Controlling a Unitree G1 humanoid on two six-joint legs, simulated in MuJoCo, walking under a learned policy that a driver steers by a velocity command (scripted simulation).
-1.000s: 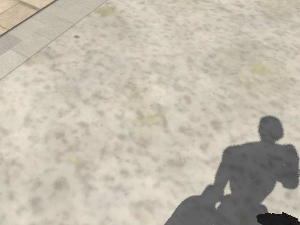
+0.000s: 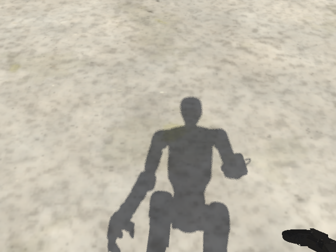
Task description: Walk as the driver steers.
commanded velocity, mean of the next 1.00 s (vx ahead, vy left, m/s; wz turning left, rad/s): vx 0.50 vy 0.00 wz -0.06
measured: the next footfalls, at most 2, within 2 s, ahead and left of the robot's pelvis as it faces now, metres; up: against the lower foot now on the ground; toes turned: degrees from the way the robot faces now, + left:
left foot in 0.04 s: +0.20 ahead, +0.12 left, +0.00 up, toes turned -3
right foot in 0.54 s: +0.42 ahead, -0.13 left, +0.00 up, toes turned -14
